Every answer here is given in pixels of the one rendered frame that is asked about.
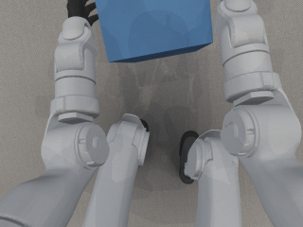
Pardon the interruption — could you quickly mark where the left robot forearm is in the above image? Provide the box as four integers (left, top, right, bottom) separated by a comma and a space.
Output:
43, 16, 99, 139

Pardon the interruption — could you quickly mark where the robot right upper arm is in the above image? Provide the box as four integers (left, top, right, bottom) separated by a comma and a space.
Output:
220, 104, 303, 227

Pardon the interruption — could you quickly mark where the left robot hand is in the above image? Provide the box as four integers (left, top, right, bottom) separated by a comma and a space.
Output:
66, 0, 98, 26

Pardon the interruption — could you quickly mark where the carton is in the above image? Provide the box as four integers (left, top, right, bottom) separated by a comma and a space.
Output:
95, 0, 213, 63

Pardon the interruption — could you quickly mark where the right robot foot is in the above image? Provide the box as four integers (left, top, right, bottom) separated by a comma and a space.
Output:
179, 131, 199, 184

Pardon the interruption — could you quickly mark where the robot left upper arm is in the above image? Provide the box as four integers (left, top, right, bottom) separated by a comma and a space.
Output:
0, 122, 110, 227

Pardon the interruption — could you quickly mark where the right robot forearm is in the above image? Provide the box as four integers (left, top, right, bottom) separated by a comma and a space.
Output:
213, 0, 302, 136

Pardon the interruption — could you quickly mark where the robot left thigh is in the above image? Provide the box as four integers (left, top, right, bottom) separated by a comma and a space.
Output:
81, 121, 150, 227

